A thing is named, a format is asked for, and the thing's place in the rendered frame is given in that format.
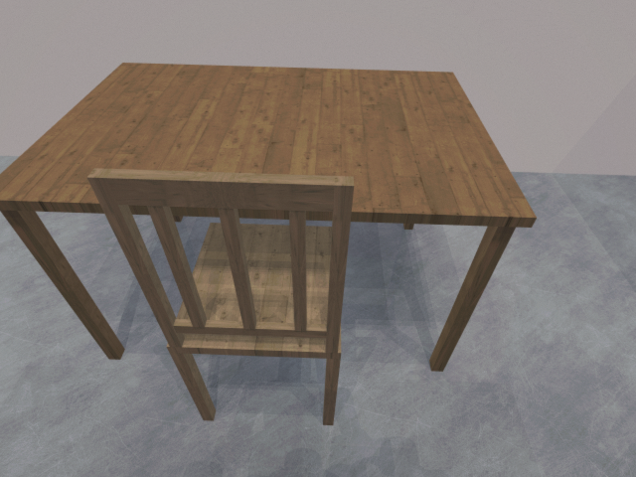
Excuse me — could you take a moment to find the chair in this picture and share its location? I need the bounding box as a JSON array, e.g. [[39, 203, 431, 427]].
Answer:
[[87, 168, 354, 425]]

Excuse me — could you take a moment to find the table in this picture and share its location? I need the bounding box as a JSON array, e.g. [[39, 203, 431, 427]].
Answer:
[[0, 63, 537, 372]]

